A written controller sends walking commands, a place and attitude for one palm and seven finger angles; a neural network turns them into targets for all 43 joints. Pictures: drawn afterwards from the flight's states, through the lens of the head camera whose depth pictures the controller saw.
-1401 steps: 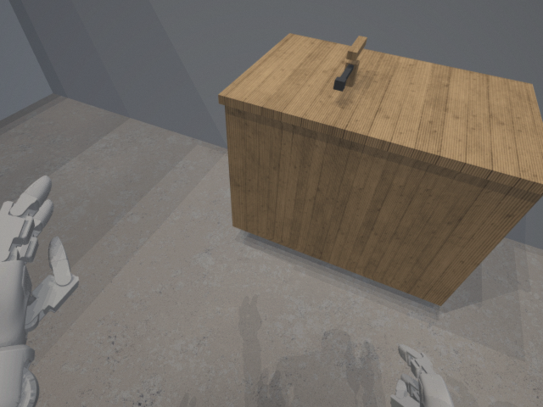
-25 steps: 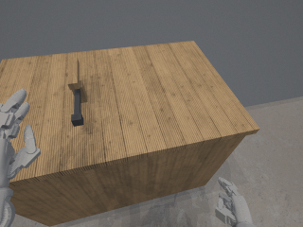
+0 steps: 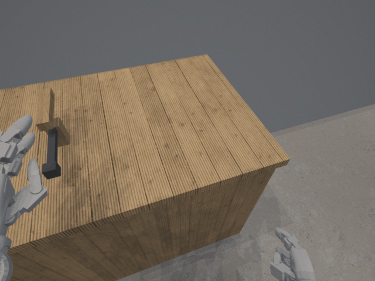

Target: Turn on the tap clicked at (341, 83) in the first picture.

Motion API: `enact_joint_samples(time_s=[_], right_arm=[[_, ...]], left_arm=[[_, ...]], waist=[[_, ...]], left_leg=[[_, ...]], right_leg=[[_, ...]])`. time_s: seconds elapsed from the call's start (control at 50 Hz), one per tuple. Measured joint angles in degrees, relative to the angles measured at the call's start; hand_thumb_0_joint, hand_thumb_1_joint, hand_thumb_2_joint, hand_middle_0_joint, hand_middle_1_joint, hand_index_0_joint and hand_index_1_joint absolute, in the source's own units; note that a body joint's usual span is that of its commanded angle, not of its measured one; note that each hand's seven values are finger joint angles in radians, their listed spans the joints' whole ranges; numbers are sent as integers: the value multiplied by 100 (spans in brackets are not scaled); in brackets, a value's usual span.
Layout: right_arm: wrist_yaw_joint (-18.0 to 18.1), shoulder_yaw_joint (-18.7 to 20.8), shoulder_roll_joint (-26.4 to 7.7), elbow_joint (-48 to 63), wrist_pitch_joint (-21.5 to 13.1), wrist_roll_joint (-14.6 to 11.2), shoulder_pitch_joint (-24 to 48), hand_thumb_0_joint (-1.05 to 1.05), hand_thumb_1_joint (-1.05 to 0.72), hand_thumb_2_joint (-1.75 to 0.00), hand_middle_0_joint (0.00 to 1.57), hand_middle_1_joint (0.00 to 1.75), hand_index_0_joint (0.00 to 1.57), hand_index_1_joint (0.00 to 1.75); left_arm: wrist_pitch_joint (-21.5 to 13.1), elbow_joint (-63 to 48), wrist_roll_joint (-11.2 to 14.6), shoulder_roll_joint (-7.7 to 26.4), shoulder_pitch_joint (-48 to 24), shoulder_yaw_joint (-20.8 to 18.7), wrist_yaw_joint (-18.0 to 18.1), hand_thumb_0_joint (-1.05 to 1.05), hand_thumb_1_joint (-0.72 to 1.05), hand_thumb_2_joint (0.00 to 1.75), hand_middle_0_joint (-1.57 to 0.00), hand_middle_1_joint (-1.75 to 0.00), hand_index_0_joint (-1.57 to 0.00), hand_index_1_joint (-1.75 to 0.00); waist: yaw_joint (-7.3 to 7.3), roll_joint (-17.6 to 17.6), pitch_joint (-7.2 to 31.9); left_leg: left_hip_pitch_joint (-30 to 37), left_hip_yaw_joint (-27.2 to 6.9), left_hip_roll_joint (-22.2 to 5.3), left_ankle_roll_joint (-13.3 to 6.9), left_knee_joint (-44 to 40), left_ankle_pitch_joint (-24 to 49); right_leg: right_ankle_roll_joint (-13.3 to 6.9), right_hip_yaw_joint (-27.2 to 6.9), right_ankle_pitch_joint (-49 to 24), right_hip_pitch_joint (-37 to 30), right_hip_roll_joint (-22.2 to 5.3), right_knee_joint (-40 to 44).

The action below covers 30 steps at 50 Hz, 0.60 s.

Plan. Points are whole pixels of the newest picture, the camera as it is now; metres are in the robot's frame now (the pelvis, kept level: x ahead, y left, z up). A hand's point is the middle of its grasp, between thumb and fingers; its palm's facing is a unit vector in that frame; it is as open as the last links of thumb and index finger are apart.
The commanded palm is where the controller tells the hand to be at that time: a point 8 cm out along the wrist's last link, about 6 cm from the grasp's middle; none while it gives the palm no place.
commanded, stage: come to a stop and stand still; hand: left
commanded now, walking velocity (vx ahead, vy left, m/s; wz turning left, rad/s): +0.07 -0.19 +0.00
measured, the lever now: (51, 170) +0.33 +0.33 +0.04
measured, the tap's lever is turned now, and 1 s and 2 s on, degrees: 0 0 0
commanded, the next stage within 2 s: look again from close up in 1.16 s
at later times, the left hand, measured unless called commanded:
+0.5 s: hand (19, 222) +0.17 +0.25 +0.15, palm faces +0.40 -0.83 -0.38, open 7.4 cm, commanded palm +0.12 +0.29 +0.18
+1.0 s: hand out of the picture +0.18 +0.31 +0.16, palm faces +0.36 -0.85 -0.38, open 7.4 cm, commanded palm +0.13 +0.35 +0.18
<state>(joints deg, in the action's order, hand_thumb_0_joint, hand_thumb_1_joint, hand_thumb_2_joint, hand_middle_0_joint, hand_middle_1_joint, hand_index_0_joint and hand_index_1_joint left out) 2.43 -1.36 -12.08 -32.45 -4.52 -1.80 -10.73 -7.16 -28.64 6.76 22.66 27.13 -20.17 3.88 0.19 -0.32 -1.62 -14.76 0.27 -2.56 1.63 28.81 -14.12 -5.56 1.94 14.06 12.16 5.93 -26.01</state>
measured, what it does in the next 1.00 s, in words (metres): shifts its weight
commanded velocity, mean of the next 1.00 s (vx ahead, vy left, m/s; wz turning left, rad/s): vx -0.01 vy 0.03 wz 0.00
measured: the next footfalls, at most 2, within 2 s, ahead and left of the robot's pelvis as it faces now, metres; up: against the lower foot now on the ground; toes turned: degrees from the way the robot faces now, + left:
none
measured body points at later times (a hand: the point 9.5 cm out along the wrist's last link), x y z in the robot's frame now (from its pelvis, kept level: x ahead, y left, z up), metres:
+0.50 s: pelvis -0.02 +0.00 +0.00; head -0.02 -0.02 +0.45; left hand +0.14 +0.30 +0.18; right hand +0.18 -0.22 -0.08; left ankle +0.01 +0.14 -0.74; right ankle +0.00 -0.05 -0.74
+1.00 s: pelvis -0.03 +0.06 +0.01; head -0.01 +0.07 +0.46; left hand +0.15 +0.35 +0.18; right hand +0.16 -0.15 -0.07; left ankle +0.01 +0.14 -0.74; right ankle +0.00 -0.05 -0.74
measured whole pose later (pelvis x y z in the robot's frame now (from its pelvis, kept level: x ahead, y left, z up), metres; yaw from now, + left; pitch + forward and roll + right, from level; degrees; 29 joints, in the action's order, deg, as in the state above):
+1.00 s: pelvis -0.03 +0.06 +0.01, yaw +1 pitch -1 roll +0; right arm 2.6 -2.7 -12.1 -33.7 -5.5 -0.5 -11.1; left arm -8.3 -26.4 3.8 20.9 26.6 -18.1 5.4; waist -1.7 0.3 -2.7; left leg -11.7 1.8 3.2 -3.4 20.4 -7.6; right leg -0.1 0.8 9.7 10.5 0.1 -21.4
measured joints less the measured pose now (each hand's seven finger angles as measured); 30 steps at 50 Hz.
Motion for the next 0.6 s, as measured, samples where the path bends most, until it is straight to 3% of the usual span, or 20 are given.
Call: enact_joint_samples(time_s=[0.1,0.22,0.46,0.6], right_arm=[[15,29,-65,-38,64,-17,18,1,-90,-89,20,29,20,30],[7,54,-192,-116,150,-19,77,1,-90,-89,20,29,20,30],[52,52,-273,-130,153,-37,122,1,-90,-89,20,29,20,30],[36,-57,-167,-129,32,-5,89,1,-90,-89,20,29,20,30]], left_arm=[[79,66,27,-53,18,18,-4,1,89,90,-22,-30,-21,-30],[104,242,-29,-200,96,157,28,1,89,90,-22,-30,-21,-30],[64,452,-64,-244,1,245,101,1,89,90,-22,-30,-21,-30],[140,513,-124,-341,-175,380,148,1,89,90,-21,-30,-21,-30]], waist=[[10,-100,16],[30,-227,-5],[-213,-369,-69],[-243,-283,-93]], left_leg=[[-31,-79,-90,26,161,-95],[22,-173,-65,-119,122,14],[100,-232,46,-168,-210,288],[105,-169,131,-135,-293,406]], right_leg=[[-88,72,40,-45,97,-22],[-75,166,-46,-199,88,154],[49,243,-321,-284,-26,436],[134,189,-428,-273,-123,494]])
